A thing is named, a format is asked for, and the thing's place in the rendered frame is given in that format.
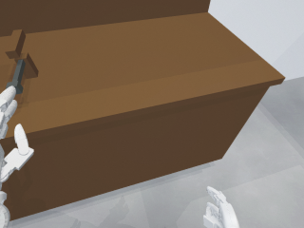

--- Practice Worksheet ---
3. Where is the left robot forearm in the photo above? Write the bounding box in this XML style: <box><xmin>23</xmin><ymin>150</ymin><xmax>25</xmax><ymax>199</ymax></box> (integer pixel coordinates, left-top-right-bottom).
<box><xmin>0</xmin><ymin>191</ymin><xmax>10</xmax><ymax>228</ymax></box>

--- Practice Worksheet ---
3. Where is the counter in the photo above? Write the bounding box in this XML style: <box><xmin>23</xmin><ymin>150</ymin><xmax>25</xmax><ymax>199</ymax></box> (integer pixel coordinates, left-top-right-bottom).
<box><xmin>0</xmin><ymin>0</ymin><xmax>286</xmax><ymax>221</ymax></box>

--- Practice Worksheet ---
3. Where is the tap lever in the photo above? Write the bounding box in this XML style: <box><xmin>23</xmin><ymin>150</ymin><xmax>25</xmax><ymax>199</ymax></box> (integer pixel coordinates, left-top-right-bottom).
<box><xmin>6</xmin><ymin>59</ymin><xmax>26</xmax><ymax>95</ymax></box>

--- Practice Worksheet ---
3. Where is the robot right hand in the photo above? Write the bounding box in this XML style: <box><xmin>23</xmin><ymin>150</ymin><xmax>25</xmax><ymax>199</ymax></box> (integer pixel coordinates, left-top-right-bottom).
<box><xmin>203</xmin><ymin>186</ymin><xmax>240</xmax><ymax>228</ymax></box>

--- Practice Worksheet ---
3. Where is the robot left hand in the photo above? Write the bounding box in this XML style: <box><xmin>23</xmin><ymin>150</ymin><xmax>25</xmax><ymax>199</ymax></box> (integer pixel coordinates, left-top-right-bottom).
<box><xmin>0</xmin><ymin>85</ymin><xmax>34</xmax><ymax>191</ymax></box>

